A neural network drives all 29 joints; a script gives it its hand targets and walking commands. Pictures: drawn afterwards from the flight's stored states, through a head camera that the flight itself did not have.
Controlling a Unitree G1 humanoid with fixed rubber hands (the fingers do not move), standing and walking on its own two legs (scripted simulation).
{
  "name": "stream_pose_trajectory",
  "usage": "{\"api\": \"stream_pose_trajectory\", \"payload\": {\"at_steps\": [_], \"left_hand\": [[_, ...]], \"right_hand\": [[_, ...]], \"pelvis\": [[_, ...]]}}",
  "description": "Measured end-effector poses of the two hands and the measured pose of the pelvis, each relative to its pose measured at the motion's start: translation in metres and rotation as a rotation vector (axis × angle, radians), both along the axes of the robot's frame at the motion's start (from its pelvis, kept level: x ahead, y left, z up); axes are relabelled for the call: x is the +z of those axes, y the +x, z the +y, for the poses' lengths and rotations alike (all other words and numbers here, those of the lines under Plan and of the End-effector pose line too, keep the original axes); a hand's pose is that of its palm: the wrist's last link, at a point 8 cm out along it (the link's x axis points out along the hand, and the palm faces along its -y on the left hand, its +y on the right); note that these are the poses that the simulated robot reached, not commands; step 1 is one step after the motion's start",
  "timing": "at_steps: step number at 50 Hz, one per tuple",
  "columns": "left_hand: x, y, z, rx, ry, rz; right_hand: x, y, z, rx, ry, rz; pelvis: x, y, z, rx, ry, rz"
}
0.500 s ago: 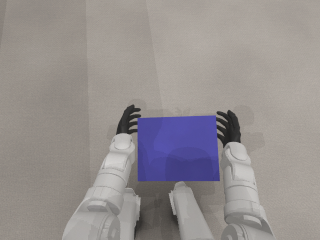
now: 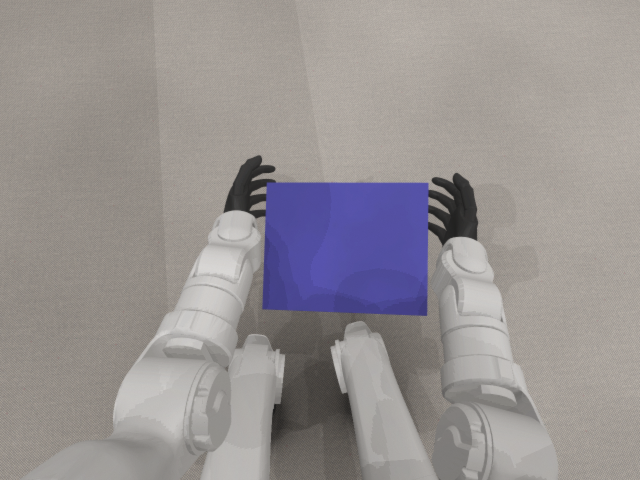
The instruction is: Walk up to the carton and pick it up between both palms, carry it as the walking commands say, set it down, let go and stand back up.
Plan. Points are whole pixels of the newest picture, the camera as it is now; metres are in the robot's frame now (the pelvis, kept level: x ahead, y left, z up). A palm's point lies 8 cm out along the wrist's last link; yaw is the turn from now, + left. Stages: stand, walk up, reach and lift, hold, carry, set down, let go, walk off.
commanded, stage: set down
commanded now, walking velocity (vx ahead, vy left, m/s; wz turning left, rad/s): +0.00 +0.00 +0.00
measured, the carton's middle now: (348, 251) +0.40 -0.09 -0.16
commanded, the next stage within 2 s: none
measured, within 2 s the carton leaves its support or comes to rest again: neither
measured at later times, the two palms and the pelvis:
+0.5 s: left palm (256, 223) +0.46 +0.05 -0.18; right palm (436, 237) +0.40 -0.22 -0.16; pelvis -0.02 +0.00 -0.07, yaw +0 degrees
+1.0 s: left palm (267, 236) +0.47 +0.04 -0.30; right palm (414, 254) +0.41 -0.23 -0.30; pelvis -0.05 -0.01 -0.13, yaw +0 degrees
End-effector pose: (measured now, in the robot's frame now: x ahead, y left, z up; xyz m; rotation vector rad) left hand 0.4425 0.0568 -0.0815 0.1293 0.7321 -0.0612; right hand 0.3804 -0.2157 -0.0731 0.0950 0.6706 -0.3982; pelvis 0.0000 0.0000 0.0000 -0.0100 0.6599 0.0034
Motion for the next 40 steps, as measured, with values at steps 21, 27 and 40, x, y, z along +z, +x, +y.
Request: {"api": "stream_pose_trajectory", "payload": {"at_steps": [21,27,40], "left_hand": [[-0.082,0.014,-0.003,0.040,-0.027,0.008],[-0.104,0.021,-0.010,0.027,-0.009,0.020],[-0.166,0.037,-0.022,0.015,0.010,-0.010]], "right_hand": [[-0.075,0.023,-0.004,0.037,-0.023,0.030],[-0.100,0.026,-0.010,0.030,-0.021,0.054],[-0.172,0.033,-0.021,0.008,0.003,0.017]], "pelvis": [[-0.059,-0.015,0.005,0.018,-0.023,0.082],[-0.073,-0.017,0.000,0.011,-0.018,0.084],[-0.100,-0.037,-0.005,-0.006,0.004,-0.075]]}}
